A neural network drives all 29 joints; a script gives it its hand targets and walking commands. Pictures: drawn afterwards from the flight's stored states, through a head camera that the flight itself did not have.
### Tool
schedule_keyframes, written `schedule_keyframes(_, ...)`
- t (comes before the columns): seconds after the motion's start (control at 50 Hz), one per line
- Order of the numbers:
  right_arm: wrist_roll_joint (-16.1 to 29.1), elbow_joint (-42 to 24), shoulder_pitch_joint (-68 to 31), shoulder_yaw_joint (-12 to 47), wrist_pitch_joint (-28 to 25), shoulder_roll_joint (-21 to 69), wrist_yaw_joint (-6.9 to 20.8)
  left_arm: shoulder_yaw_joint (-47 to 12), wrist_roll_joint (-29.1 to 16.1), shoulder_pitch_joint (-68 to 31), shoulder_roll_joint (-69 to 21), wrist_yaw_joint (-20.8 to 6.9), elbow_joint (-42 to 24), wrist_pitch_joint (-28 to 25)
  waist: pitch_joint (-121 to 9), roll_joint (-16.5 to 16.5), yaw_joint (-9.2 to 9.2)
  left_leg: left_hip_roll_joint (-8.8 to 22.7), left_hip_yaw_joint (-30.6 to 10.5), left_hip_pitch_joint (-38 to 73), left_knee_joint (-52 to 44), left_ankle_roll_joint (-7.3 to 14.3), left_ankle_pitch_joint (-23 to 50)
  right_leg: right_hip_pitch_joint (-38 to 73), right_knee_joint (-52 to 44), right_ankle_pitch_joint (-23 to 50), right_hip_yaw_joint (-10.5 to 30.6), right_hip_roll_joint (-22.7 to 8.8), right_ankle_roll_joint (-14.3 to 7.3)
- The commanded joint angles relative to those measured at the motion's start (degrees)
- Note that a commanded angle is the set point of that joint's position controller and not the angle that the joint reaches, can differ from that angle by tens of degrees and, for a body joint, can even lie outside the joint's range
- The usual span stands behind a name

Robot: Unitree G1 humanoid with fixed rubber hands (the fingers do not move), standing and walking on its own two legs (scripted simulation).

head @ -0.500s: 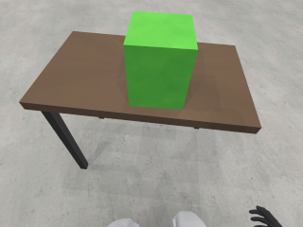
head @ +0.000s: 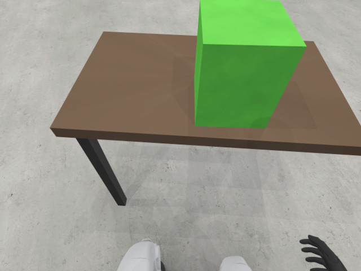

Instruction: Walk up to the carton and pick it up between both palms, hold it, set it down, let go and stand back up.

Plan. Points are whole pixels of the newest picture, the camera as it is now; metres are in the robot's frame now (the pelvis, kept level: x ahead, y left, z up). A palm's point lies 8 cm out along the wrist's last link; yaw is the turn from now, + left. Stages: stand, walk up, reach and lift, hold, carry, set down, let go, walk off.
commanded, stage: walk up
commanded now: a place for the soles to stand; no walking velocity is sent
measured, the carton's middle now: (234, 67) +0.57 -0.16 +0.11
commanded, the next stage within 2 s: none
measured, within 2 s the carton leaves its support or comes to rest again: neither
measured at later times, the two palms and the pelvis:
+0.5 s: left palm out of the picture +0.02 +0.45 -0.05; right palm out of the picture +0.09 -0.21 -0.01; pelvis +0.00 +0.12 +0.04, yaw -3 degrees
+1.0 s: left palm out of the picture +0.13 +0.56 -0.10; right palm out of the picture +0.00 -0.04 -0.03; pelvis -0.02 +0.27 +0.02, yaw -12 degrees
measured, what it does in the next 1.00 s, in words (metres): steps to the left: right foot, then left foot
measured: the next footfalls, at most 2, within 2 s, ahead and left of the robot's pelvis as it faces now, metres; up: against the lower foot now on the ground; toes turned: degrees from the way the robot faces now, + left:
right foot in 0.48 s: +0.01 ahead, +0.00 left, +0.00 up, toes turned -3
left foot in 0.90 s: +0.01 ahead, +0.40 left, +0.00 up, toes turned -17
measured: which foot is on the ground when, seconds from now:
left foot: down 0.00-0.74, up 0.76-0.88, down 0.90-1.00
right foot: up 0.00-0.46, down 0.48-0.94, up 0.96-1.00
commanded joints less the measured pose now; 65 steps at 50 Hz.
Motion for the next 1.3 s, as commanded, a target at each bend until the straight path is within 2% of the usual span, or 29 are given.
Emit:
schedule_keyframes(0.0, 0.71, -2.61, 6.02, -6.7, -2.43, -17.63, -2.05, 5.17, -0.84, 0.86, 9.17, 1.94, -7.42, 0.28, -8.16, 9.44, -3.59, 21.73, -33.56, 19.07, -39.53, 0.04, -12.48, -20.56, 23.57, -3.09, -0.38, 7.32, 1.05)
schedule_keyframes(0.14, 1.49, 1.2, -1.03, -3.49, -2.95, -9.82, -3.61, 6.15, -1.52, 0.51, 9.09, -2.45, -0.59, 2.2, -1.11, -1.79, 3.11, 9.62, -12.63, 12.62, -41.97, -10.23, -18.76, -12.27, 18.67, 11.17, -0.51, 10.65, 1.62)
schedule_keyframes(0.26, 1.08, 1.38, -0.23, -3.14, -3.3, -9.57, -4.45, 6.2, -0.8, 1.06, 7.79, -3.93, 0.96, 3.22, -4.57, 1.99, 2.12, 5.5, -5.32, 21.56, -44.12, -14.69, -12.02, -10.84, 7.24, 12.21, -4.36, 13.93, 2.22)
schedule_keyframes(0.32, 1.78, -0.07, -3.49, -4.05, -2.67, -10.19, -4.98, 6.14, -0.75, 9.01, 8.47, -4.43, 3.01, 3.74, -6.13, 5.94, 5.45, 3.44, 0.66, 22.73, -46.45, -23.95, -6.08, -2.03, -2.38, 8.76, -9.3, 16.16, 1.81)
schedule_keyframes(0.36, 1.26, -0.73, -6.92, -4.38, -1.97, -11.29, -4.91, 5.65, -0.54, 13.16, 7.26, -4.71, 4.0, 3.32, -4.47, 10.94, 7.72, 3.49, 0.67, 18.0, -45.94, -23.43, -2.47, 5.71, -11.55, 6.73, -10.68, 13.7, 0.32)
schedule_keyframes(0.4, 2.1, -1.5, -10.3, -5.07, -0.84, -12.62, -4.37, 6.29, -0.24, 13.85, 8.12, -4.97, 2.95, 2.66, -0.24, 2.19, 10.2, 0.61, 1.79, 17.47, -29.64, -23.48, -0.07, 5.16, -30.67, 10.19, -10.79, 9.51, -6.57)
schedule_keyframes(0.42, 2.34, -0.77, -8.75, -4.87, -0.73, -10.42, -4.24, 6.77, 0.07, 8.46, 8.46, -5.32, 2.31, 2.58, 2.04, -10.74, 9.6, -1.07, 1.44, 17.44, -14.89, -18.67, -3.82, 1.48, -31.29, 22.35, -3.38, 5.35, -8.88)
schedule_keyframes(0.46, 2.46, 0.75, 4.71, -4.05, -1.26, -8.76, -4.77, 6.92, 1.88, -12.11, 10.48, -5.29, -7.49, 2.26, 0.1, -21.32, -0.56, 0.47, -19.53, 27.05, 12.62, -2.97, -13.02, -25.07, -30.18, 13.13, 24.57, -5.89, -15.19)
schedule_keyframes(0.52, 2.61, 4.41, 20.28, -3.86, -3.54, -8.55, -6.23, 6.19, 2.16, -24.86, 11.46, -4.72, -11.28, 1.82, -0.94, -21.68, -9.92, 4.04, -25.81, 37.56, -5.09, 2.32, -9.65, -38.37, -17.33, 9.32, 18.82, -0.37, -9.16)
schedule_keyframes(0.54, 2.18, 5.92, 23.2, -4.49, -4.05, -9.97, -6.52, 5.08, 0.94, -22.15, 7.39, -4.18, -9.64, 1.57, -3.28, -13.52, -10.49, 7.66, -25.61, 37.08, -17.39, 0.04, -0.96, -31.12, -7.44, 9.09, 15.47, 7.02, -3.41)
schedule_keyframes(0.58, 0.35, 2.17, 5.36, -4.29, -4.59, -13.93, -6.32, 4.23, -1.66, -3.85, 5.86, -3.5, -4.69, 2.97, -0.67, 8.08, 1.86, 19.28, -32.55, 14.23, -38.79, -7.15, -10.14, -18.01, 5.46, -0.76, 8.96, 13.07, 2.79)
schedule_keyframes(0.62, 1.34, 1.77, -1.63, -5.18, -3.46, -11.11, -6.15, 6.67, -1.82, 2.17, 10.9, -3.47, 0.65, 4.87, 4.88, 3.13, 4.9, 14.33, -28.54, 4.86, -51.88, -18.17, -32.23, -12.6, 12.03, 1.32, 2.98, 16.99, 3.56)
schedule_keyframes(0.66, 3.13, 1.7, -7.67, -6.23, -2.44, -11.95, -5.77, 7.28, -0.57, 13.34, 13.17, -2.87, 6.5, 4.89, 8.99, 14.64, 9.88, 0.56, -6.65, -3.79, -64.68, -46.6, -11.39, 6.22, 2.38, -0.95, -5.83, 21.59, 3.52)
schedule_keyframes(0.7, 2.35, -3.27, -28.51, -7.98, -0.84, -14.14, -5.27, 8.6, 0.14, 45.78, 15.29, -1.87, 15.44, 3.95, 2.04, 23.38, 27.96, -12.75, 12.87, -19.44, -45.8, -63.9, 22.66, 37.74, -13.79, -4.75, -12.73, 18.06, -3.14)
schedule_keyframes(0.72, 2.59, -3.31, -27.58, -7.47, 0.22, -10.01, -4.89, 9.64, -1.09, 45.58, 16.11, -0.52, 15.07, 2.15, -2.23, -0.61, 31.49, -18.63, 15.54, -1.88, 8.41, -55.6, 22.89, 26.63, -41.01, 11.96, -2.02, 2.34, -12.65)
schedule_keyframes(0.74, 1.3, 2.04, -5.79, -4.7, 0.85, -5.5, -4.84, 9.24, 0.68, 1.15, 13.17, 0.18, 3.46, 0.96, -5.26, -36.54, 11.26, -2.66, -19.11, 2.69, 39.15, -23.69, -25.29, 6.31, -26.41, 39.79, 28.26, -10.22, -15.16)
schedule_keyframes(0.76, 2.03, 2.33, 7.29, -4.26, 0.29, -6.86, -4.86, 8.39, 4.31, -21.86, 7.06, -0.87, -9.01, -0.01, -4.23, -24.76, 0.6, 5.92, -39.04, 5.84, 22.53, -7.14, -31.38, -7.52, -16.29, 44.6, 28.42, -12.9, -16.18)
schedule_keyframes(0.78, 2.66, 3.14, 10.25, -4.85, -1.63, -7.25, -6.0, 7.4, 3.94, -25.9, 7.87, -2.33, -11.39, -0.13, -7.44, -27.59, -3.67, 2.74, -40.37, 13.14, 39.47, -3.89, -40.47, -19.81, -15.07, 35.28, 22.25, -9.8, -15.76)
schedule_keyframes(0.8, 0.84, 4.47, 20.68, -2.37, -4.21, -4.21, -6.92, 6.38, 2.69, -36.93, 5.72, -2.49, -13.74, 0.77, -3.54, -19.06, -13.52, 5.39, -40.02, 18.67, 20.91, -0.36, -35.04, -25.0, -12.66, 32.9, 15.84, -1.4, -8.87)
schedule_keyframes(0.86, 0.14, 2.53, 6.27, -1.76, -3.18, -3.92, -4.55, 5.08, -0.38, -11.48, 8.09, -2.91, -5.29, -0.53, -10.13, 6.44, -2.72, -1.42, -6.89, 19.52, -28.88, -3.33, 15.91, 2.4, -10.43, 44.7, 7.03, 4.71, -0.58)
schedule_keyframes(0.88, -0.43, 5.36, 7.49, -2.24, -2.79, -5.18, -5.55, 5.03, 0.23, -7.21, 7.75, -3.64, -1.96, 0.56, -17.84, 1.15, -1.3, -3.86, -1.46, 25.7, -27.19, -2.48, 19.56, 4.07, -3.9, 47.46, 4.25, 5.44, -1.98)
schedule_keyframes(0.92, 1.02, 2.51, -0.27, -3.56, -3.13, -14.33, -6.33, 3.69, -0.22, 2.26, 2.58, -4.68, 0.49, 1.62, -22.69, 15.12, 5.23, 12.05, -21.43, 40.03, -15.73, 1.49, 66.41, -16.04, 5.55, -6.26, -2.64, 11.64, 3.03)
schedule_keyframes(0.94, 1.18, 2.88, 5.58, -2.76, -3.06, -12.94, -6.79, 3.98, 0.46, -6.09, 4.61, -3.51, -2.03, 2.34, -21.0, 9.63, -0.13, 15.31, -22.53, 35.67, -15.32, 5.87, 69.49, -15.66, 9.08, -7.9, 0.22, 9.51, 3.05)
schedule_keyframes(0.96, 0.82, 1.94, 6.55, -2.8, -3.83, -14.0, -7.44, 4.12, 1.05, -11.9, 5.27, -2.76, -3.55, 3.27, -15.49, 10.14, -1.27, 18.65, -34.43, 31.6, -18.28, 7.65, 66.53, -19.96, 12.28, -10.08, 2.25, 9.75, 3.62)
schedule_keyframes(0.98, 0.95, 2.6, 8.22, -2.7, -3.92, -12.82, -7.49, 4.71, 1.32, -18.07, 7.72, -2.69, -3.27, 3.38, -8.63, 0.9, -2.66, 14.75, -30.26, 25.35, -20.23, 4.41, 60.86, -20.09, 14.11, -6.54, 4.32, 8.69, 2.59)
schedule_keyframes(1.02, 2.53, 2.75, 5.32, -1.95, -2.64, -10.26, -7.12, 4.96, -0.47, -14.39, 6.83, -3.55, -0.08, 3.77, -2.41, 9.65, 1.07, 7.99, -22.27, 26.2, -20.06, -4.87, 61.97, -19.37, 9.73, -3.15, 1.57, 10.02, 2.77)
schedule_keyframes(1.12, 0.86, 1.21, 0.84, -1.52, -1.73, -8.96, -6.36, 4.63, 0.33, -16.44, 3.86, -4.03, 1.06, 3.86, -6.75, 8.91, 0.3, 6.64, -18.86, 22.18, -21.35, 5.46, 50.68, -8.47, 3.4, 2.19, -5.85, 10.11, 3.79)
schedule_keyframes(1.24, 0.41, -0.52, -5.23, -1.69, -0.01, -9.89, -4.99, 5.47, -0.16, -15.55, 5.02, -3.95, 2.25, 2.8, -4.86, 13.22, 1.97, 4.75, -16.05, 15.19, -18.01, 7.11, 40.72, 2.94, -13.21, 10.36, -9.21, 11.62, 2.54)
schedule_keyframes(1.28, 1.5, 0.51, -6.6, -1.67, 0.52, -9.56, -4.5, 5.55, 0.28, -15.57, 7.28, -3.9, 3.26, 2.15, -3.76, 6.71, 3.1, 2.84, -16.51, 12.02, -15.83, 2.59, 31.82, 9.63, -24.77, 23.17, -7.59, 9.59, 1.25)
